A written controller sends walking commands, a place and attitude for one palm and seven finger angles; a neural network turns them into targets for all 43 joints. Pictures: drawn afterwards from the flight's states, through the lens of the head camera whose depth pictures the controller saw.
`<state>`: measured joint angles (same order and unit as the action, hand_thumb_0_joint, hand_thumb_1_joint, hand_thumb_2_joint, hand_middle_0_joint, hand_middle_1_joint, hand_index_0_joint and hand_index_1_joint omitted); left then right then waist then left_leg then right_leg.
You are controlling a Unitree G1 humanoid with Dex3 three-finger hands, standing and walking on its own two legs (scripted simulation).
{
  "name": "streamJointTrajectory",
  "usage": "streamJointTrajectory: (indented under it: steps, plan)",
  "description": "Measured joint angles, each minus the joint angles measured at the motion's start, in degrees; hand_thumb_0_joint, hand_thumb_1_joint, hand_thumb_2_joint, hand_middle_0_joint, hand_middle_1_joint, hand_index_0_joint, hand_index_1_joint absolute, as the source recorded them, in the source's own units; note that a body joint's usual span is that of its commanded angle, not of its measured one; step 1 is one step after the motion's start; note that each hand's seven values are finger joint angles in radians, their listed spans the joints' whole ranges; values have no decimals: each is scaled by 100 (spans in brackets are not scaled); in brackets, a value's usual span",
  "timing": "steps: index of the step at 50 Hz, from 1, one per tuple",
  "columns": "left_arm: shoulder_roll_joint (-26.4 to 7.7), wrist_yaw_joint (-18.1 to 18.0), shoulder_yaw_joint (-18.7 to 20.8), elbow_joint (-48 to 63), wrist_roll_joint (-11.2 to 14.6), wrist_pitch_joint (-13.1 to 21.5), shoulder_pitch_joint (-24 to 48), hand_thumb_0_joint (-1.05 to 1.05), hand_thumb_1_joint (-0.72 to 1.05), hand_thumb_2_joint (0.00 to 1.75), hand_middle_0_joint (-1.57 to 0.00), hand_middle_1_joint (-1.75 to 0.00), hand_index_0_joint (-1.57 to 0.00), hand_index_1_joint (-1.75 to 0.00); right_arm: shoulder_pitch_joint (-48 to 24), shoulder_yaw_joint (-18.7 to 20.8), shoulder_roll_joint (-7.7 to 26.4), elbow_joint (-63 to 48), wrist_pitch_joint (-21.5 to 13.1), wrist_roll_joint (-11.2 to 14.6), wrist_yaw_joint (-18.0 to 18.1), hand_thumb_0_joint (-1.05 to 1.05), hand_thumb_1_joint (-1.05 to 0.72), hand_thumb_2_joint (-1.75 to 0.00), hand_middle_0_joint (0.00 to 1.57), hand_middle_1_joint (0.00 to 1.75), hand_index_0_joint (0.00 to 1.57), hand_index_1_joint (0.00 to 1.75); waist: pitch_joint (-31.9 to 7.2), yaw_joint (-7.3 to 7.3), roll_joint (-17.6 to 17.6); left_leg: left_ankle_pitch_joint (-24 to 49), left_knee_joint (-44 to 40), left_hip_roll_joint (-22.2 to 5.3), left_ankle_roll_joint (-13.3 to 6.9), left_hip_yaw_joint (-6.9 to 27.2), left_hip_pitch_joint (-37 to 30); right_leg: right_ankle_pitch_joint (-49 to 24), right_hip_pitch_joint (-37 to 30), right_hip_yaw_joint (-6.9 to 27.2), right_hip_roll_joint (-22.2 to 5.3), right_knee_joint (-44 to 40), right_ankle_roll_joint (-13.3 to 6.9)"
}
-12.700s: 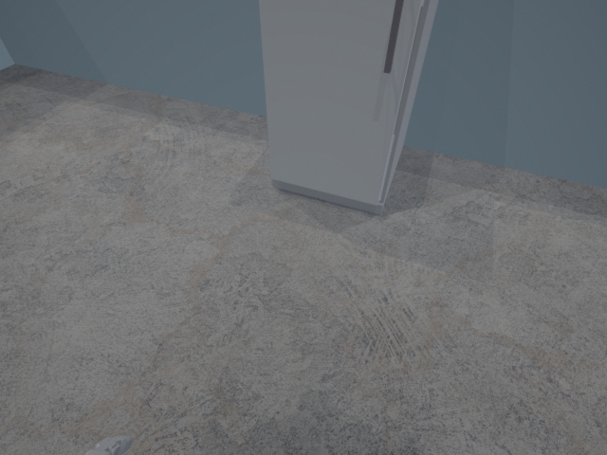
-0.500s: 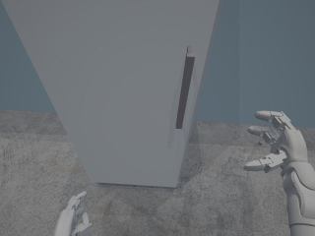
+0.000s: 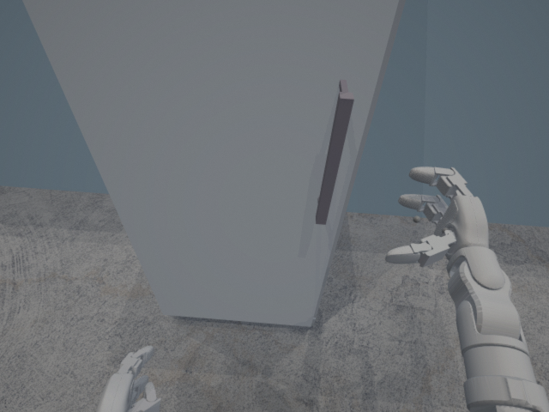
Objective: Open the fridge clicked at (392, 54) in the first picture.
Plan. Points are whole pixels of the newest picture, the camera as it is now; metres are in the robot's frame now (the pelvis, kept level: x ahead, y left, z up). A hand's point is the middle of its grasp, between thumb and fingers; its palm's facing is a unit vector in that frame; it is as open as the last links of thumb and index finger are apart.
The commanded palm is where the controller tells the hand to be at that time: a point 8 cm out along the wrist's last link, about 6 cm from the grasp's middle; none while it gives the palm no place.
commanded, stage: move the hooked fingers beside the handle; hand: right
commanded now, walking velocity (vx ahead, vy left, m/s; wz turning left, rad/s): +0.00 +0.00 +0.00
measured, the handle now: (330, 160) +0.52 -0.06 +0.10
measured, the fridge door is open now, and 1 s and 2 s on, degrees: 0 0 0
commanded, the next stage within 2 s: feel for the door with the fingertips in 1.40 s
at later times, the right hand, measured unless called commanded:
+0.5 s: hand (381, 186) +0.45 -0.14 +0.12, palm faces +0.04 +1.00 -0.01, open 14.0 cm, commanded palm +0.42 -0.18 +0.12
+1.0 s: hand (374, 188) +0.45 -0.13 +0.11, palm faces +0.04 +1.00 +0.00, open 14.0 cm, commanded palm +0.42 -0.17 +0.11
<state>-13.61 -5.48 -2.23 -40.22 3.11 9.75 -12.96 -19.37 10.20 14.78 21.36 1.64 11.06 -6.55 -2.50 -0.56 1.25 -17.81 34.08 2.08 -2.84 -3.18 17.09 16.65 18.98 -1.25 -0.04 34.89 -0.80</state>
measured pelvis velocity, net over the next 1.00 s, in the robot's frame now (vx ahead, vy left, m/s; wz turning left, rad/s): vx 0.01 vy -0.02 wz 0.03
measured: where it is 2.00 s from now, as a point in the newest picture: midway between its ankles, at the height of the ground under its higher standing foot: outside the picture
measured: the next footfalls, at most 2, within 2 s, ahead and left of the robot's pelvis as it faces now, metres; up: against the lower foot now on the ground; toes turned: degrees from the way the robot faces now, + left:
none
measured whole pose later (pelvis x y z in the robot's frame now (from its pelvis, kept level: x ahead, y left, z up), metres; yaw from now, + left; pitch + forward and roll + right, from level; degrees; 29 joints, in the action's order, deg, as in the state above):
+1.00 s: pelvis +0.01 -0.02 -0.01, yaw +2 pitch +7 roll +1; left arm -13.5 -1.0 0.4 -41.7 1.2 6.5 -20.3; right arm -37.6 10.9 12.0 46.3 -8.6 6.0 1.7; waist -5.1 -4.6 1.2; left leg -19.5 38.7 2.4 -1.9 -1.7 26.5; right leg 19.7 28.4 -2.8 -0.6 40.8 -1.9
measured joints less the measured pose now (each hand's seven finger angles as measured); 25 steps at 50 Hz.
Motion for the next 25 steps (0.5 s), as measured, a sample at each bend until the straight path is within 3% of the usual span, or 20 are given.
streamJointTrajectory:
  steps: [7, 15, 25]
  plan:
    - [-43, 17, 33, -55, -2, -130, -59, 1, 90, 90, -20, -30, -21, -30, -494, 32, 28, 680, -43, -72, 136, -1, 50, -30, 30, 120, 30, 120, 32, -109, -39, 30, 74, 32, -29, -6, 184, -30, 178, 2, -36, 72, 26]
    - [-85, 63, 92, -192, -32, -122, -160, 1, 90, 90, -20, -30, -20, -30, -1373, -16, 53, 1563, -492, -170, 299, -1, 50, -30, 30, 120, 30, 120, 84, -238, -56, 42, 215, 42, -33, -32, 512, -27, 527, 23, -52, 249, 22]
    - [-76, 224, 156, -230, -122, -142, -458, 1, 90, 90, -20, -30, -20, -30, -2193, 195, 118, 2710, -824, -338, 516, -1, 50, -31, 30, 120, 30, 120, -19, -445, -52, -9, 403, 37, 14, 53, 964, 63, 956, -66, -56, 445, -31]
